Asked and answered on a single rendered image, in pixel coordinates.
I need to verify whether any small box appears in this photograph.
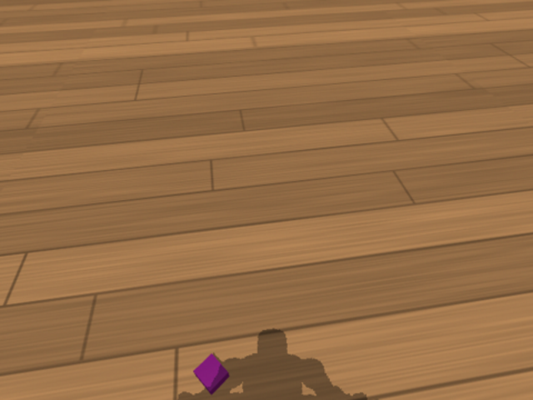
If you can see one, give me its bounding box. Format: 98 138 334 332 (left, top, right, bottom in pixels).
193 354 230 395

